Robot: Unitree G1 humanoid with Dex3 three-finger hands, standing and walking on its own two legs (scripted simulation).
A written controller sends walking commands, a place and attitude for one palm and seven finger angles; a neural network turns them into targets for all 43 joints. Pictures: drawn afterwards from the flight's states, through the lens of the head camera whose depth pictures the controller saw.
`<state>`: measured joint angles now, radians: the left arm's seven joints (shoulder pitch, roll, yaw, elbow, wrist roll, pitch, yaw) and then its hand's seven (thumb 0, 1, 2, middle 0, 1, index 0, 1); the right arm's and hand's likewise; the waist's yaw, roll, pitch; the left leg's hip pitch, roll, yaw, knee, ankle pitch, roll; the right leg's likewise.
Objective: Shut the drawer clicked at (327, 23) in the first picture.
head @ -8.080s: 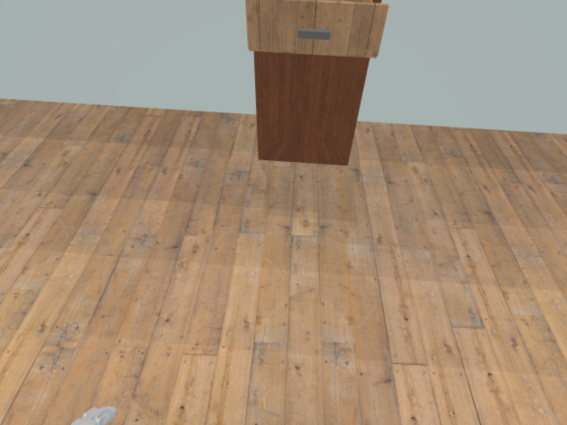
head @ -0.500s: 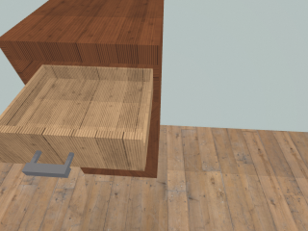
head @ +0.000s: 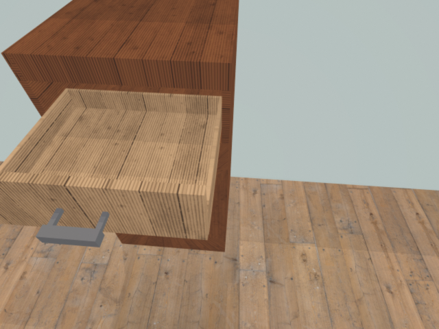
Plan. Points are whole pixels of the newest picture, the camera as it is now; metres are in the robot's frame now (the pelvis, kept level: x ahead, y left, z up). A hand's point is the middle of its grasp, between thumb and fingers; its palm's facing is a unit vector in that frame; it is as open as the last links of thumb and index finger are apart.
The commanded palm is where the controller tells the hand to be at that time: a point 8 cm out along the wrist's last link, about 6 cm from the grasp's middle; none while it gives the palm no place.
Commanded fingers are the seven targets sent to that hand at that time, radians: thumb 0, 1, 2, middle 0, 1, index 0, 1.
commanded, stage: shuffle to correct the standing spot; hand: left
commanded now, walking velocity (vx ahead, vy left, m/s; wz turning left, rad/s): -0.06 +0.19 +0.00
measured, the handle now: (76, 225) +0.27 +0.28 +0.05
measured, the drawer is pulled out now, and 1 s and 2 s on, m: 0.29 0.29 0.29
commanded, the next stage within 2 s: come to a stop and stand still in 0.26 s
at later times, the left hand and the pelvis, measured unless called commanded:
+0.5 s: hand out of the picture -0.02 +0.27 -0.18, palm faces +0.04 -0.96 -0.28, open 7.4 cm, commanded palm none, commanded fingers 0.00 0.90 0.90 -0.20 -0.30 -0.20 -0.30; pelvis -0.04 +0.06 -0.01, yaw -1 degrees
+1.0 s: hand out of the picture -0.07 +0.19 -0.18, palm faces +0.03 -0.99 -0.10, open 7.4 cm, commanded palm none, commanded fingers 0.00 0.90 0.90 -0.20 -0.30 -0.20 -0.30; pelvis -0.04 +0.05 +0.00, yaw -2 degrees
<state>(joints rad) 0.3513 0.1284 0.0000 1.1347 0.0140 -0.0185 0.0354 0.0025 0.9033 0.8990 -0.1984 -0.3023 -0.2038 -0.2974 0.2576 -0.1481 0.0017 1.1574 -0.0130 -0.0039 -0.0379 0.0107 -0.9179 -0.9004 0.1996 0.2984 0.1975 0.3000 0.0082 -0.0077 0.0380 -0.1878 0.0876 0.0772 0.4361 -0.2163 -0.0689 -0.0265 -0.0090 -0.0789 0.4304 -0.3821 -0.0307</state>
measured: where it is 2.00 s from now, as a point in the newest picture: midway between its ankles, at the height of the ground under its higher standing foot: outside the picture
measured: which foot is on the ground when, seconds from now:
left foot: down 0.00-1.00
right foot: down 0.00-0.36, up 0.38-0.66, down 0.68-1.00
